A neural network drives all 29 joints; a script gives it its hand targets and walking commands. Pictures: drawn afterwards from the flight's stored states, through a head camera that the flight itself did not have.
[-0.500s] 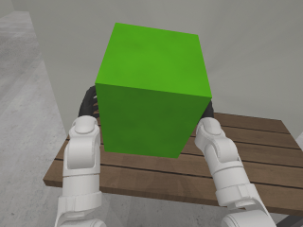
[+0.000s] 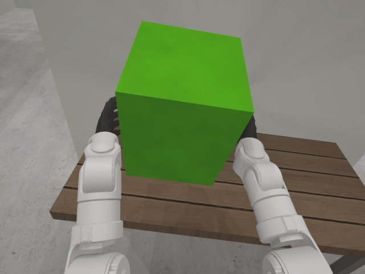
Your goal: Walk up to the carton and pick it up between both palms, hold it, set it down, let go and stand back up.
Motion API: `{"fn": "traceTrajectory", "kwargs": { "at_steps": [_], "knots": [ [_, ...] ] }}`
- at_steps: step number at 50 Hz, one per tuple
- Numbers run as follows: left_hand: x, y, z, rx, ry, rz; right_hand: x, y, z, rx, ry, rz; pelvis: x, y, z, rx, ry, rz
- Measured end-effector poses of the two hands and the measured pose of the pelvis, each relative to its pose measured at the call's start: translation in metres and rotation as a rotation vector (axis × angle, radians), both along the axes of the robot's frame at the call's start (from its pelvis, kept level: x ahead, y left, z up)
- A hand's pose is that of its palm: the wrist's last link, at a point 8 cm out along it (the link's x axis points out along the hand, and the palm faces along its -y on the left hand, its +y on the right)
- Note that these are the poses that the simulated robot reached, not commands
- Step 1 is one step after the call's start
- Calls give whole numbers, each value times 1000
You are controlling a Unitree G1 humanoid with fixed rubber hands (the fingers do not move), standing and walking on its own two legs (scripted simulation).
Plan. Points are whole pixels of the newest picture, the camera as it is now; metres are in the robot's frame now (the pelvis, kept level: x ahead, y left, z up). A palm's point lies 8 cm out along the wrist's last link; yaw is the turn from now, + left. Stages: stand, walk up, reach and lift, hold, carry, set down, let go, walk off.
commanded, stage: hold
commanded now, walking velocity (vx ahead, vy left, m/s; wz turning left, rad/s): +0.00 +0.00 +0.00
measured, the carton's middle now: (180, 110) +0.41 +0.01 +0.20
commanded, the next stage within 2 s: none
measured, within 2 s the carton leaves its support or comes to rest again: neither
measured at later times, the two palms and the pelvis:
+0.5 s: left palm (105, 134) +0.36 +0.16 +0.17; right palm (243, 137) +0.36 -0.13 +0.17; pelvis +0.00 +0.01 +0.00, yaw +0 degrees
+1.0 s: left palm (105, 135) +0.35 +0.16 +0.18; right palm (244, 140) +0.35 -0.13 +0.17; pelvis +0.00 +0.01 +0.00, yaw +0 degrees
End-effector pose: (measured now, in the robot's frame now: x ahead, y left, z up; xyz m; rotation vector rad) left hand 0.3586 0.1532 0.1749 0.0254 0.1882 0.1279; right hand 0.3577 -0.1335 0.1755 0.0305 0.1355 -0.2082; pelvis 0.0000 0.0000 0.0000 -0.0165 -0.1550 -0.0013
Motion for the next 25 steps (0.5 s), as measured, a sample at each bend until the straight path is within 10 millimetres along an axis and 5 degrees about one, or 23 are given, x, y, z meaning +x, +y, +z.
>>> {"fn": "traceTrajectory", "kwargs": {
  "at_steps": [25],
  "knots": [
    [1,5,-2,12,4,3,3,4,-1,19,-4,1,3,10,0,-3,12,-8]
  ]
}}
